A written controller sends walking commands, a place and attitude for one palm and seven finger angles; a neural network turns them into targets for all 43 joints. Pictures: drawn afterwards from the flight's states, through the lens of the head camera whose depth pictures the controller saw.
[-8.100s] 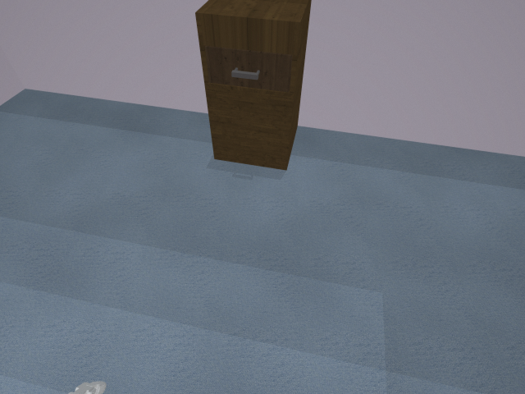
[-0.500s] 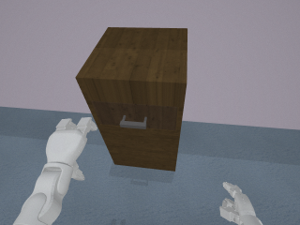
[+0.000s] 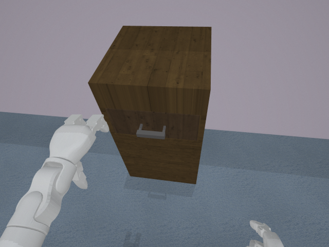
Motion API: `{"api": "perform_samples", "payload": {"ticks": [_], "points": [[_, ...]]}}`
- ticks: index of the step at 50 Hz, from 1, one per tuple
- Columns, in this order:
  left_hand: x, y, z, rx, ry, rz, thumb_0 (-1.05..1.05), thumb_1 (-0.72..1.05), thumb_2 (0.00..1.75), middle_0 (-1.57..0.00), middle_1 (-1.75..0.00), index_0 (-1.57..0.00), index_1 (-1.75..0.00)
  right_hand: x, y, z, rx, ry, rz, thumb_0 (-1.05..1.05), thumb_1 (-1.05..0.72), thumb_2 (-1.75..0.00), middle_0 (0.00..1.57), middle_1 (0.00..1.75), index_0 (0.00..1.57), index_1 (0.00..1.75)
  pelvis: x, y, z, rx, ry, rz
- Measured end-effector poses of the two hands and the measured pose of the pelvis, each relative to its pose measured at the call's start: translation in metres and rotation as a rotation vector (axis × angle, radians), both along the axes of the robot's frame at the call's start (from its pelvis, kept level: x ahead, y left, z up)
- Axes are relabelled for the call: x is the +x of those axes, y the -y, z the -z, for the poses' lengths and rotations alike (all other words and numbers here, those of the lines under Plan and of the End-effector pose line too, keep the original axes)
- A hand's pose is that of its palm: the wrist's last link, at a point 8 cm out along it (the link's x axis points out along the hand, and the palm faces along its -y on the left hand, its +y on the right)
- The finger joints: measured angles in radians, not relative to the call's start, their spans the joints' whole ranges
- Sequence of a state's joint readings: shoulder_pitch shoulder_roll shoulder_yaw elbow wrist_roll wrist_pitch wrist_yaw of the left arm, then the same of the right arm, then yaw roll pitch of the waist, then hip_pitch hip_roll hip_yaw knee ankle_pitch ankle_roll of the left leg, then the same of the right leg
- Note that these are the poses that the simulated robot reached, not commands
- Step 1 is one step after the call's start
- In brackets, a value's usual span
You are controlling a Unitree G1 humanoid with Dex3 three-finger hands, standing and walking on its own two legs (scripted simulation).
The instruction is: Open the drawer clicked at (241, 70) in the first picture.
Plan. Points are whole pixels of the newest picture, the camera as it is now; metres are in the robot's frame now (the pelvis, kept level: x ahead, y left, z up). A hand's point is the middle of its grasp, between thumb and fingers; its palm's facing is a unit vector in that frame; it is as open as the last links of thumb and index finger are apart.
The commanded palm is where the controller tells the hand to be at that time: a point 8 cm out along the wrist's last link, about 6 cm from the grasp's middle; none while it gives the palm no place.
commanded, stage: raise the hand with hooked fingers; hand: left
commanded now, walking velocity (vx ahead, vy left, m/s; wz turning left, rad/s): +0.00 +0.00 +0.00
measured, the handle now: (151, 130) +0.57 +0.14 -0.19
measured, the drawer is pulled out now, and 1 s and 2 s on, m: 0.00 0.00 0.00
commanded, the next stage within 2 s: move the hooked fingers above the handle in 0.14 s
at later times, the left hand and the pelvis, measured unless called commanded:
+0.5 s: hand (103, 154) +0.32 +0.21 +0.03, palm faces -0.06 -0.07 -1.00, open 13.8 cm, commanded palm +0.32 +0.21 +0.09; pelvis -0.01 -0.02 -0.01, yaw +1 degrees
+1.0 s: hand (127, 140) +0.41 +0.18 -0.03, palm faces -0.04 -0.04 -1.00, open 13.8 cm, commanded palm +0.40 +0.18 +0.02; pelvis +0.00 -0.01 -0.03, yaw -1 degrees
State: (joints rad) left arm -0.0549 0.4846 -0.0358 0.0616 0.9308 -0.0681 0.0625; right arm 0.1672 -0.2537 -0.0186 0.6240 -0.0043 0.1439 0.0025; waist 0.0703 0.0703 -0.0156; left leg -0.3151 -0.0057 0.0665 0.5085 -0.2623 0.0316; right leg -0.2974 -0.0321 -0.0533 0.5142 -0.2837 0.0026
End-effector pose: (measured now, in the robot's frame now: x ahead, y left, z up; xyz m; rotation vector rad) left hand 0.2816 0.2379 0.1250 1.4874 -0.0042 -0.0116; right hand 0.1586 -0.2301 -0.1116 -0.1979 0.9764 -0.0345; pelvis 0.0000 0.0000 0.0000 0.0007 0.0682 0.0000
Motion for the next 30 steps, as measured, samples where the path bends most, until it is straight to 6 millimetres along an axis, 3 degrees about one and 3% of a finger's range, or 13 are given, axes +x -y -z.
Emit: {"api": "perform_samples", "payload": {"ticks": [7, 17, 24, 30], "points": [[-0.005, 0.003, 0.002, 0.001, 0.039, -0.010, 0.00, -0.49, 0.30, -0.32, -1.20, -0.32, -1.20, -0.007, 0.010, 0.002, -0.009, -0.007, 0.023, 0.01, -0.90, -0.90, 0.20, 0.30, 0.20, 0.30, -0.004, 0.004, 0.001, 0.003, 0.000, 0.000], [-0.002, 0.012, 0.007, -0.003, 0.010, -0.035, 0.00, -0.49, 0.30, -0.32, -1.20, -0.32, -1.20, 0.006, 0.007, -0.005, 0.014, 0.055, 0.016, 0.01, -0.90, -0.90, 0.20, 0.30, 0.20, 0.30, -0.006, 0.011, 0.000, 0.006, 0.009, 0.000], [0.017, 0.023, 0.035, 0.010, -0.058, 0.004, 0.00, -0.49, 0.30, -0.32, -1.20, -0.32, -1.20, 0.005, 0.011, -0.002, -0.008, 0.053, 0.004, 0.01, -0.90, -0.90, 0.20, 0.30, 0.20, 0.30, -0.010, 0.017, 0.004, 0.006, -0.020, -0.013], [0.045, 0.037, 0.046, 0.014, -0.015, 0.046, 0.00, -0.49, 0.30, -0.32, -1.20, -0.32, -1.20, -0.016, 0.023, 0.010, -0.026, -0.009, 0.049, 0.01, -0.90, -0.90, 0.20, 0.30, 0.20, 0.30, -0.009, 0.018, 0.010, 0.004, -0.066, -0.013]]}}
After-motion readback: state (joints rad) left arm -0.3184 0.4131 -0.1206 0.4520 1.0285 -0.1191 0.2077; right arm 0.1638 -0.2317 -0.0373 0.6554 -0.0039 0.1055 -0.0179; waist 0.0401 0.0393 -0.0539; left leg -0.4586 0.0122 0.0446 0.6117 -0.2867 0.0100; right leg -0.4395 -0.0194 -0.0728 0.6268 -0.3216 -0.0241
